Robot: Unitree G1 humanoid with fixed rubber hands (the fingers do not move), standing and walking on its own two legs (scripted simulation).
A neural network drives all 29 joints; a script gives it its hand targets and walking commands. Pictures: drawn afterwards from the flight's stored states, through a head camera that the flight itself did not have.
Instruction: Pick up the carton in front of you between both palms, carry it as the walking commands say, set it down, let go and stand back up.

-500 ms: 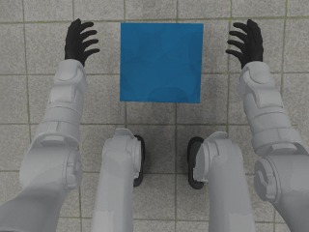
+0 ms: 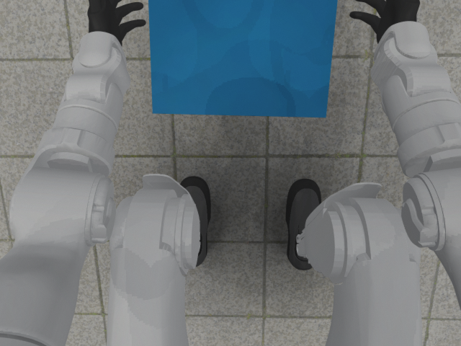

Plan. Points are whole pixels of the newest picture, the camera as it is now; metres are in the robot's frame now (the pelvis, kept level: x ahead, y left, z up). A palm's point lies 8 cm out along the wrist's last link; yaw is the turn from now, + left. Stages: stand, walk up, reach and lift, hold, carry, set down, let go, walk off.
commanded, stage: reach and lift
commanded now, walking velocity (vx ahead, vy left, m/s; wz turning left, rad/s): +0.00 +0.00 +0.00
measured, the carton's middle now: (240, 48) +0.50 +0.04 -0.24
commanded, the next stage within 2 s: none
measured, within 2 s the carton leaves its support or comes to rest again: leaves its support in 0.74 s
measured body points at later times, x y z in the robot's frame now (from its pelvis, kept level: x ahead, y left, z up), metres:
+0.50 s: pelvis +0.00 +0.00 +0.01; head +0.37 +0.01 +0.27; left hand +0.52 +0.19 -0.18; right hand +0.54 -0.12 -0.18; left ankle +0.12 +0.12 -0.33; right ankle +0.12 -0.12 -0.33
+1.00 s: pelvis +0.00 -0.01 +0.04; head +0.28 +0.02 +0.39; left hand +0.50 +0.18 -0.06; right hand +0.52 -0.12 -0.05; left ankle +0.12 +0.12 -0.33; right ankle +0.12 -0.13 -0.33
